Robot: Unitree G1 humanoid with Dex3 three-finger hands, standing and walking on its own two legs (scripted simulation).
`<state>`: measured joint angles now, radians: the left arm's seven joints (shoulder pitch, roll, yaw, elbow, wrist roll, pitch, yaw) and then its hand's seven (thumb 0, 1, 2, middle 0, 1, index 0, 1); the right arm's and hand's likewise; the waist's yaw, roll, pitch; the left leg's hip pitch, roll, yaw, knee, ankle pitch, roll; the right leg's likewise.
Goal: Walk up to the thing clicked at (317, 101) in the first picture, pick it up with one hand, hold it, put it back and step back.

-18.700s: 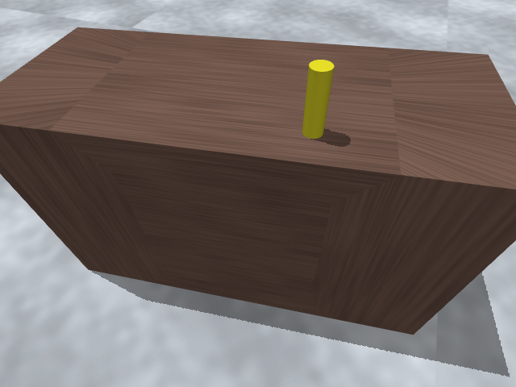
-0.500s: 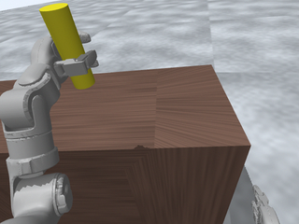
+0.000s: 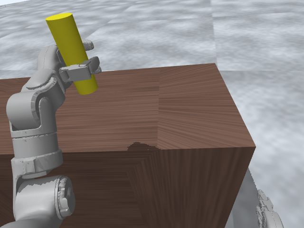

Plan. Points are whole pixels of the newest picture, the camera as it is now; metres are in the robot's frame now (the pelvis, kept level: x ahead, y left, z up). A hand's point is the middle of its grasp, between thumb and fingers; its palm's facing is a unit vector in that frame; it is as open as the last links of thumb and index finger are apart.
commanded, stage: crouch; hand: left
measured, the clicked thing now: (75, 57) +0.36 +0.18 +0.34
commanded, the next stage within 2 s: lower in 0.98 s
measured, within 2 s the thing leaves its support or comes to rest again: neither
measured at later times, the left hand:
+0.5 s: hand (90, 84) +0.42 +0.19 +0.24, palm faces +0.22 -0.98 +0.01, open 6.3 cm
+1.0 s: hand (95, 89) +0.45 +0.20 +0.20, palm faces +0.22 -0.97 +0.00, open 6.3 cm
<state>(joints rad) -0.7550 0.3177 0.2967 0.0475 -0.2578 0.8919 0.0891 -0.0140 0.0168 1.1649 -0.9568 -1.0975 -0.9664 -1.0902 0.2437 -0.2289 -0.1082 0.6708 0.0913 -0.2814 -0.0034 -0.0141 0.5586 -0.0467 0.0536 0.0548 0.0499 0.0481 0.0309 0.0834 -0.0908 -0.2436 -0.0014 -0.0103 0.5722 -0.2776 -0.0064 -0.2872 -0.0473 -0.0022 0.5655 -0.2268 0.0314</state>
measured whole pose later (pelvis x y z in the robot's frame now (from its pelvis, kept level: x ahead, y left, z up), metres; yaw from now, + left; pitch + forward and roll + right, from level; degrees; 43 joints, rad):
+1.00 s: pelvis +0.03 +0.00 +0.00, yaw -1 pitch +3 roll +0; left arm -0.67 0.33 0.31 0.48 -0.16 0.30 0.02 -0.02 0.03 1.15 -0.95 -1.10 -0.96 -1.10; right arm 0.25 -0.22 -0.05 0.65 0.03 -0.30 -0.06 -0.01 0.54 -0.05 0.06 0.05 0.05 0.05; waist -0.02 0.05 -0.06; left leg -0.32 0.02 -0.01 0.58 -0.31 -0.01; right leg -0.35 -0.03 0.00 0.55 -0.25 0.03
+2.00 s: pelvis +0.03 +0.00 -0.01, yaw -1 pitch +7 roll -1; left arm -0.59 0.33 0.29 0.73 -0.16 -0.08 -0.01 -0.02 0.03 1.15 -0.94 -1.10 -0.95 -1.11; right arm 0.25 -0.21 -0.04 0.56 0.02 -0.15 -0.07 -0.01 0.51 -0.06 0.06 0.05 0.05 0.05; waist -0.05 0.02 -0.06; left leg -0.42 0.03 -0.01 0.65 -0.34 -0.01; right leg -0.45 -0.02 0.00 0.60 -0.26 0.03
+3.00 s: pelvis +0.03 +0.00 -0.02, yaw -1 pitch +9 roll -1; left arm -0.59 0.33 0.31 0.74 -0.17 -0.15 -0.02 0.00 -0.17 0.50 -0.73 -0.65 -0.74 -0.65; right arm 0.31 -0.21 -0.03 0.42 0.01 -0.07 -0.06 -0.01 0.50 -0.05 0.06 0.06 0.05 0.05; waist -0.05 0.01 -0.08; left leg -0.53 0.03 -0.01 0.77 -0.40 -0.01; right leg -0.56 -0.02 0.00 0.74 -0.32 0.02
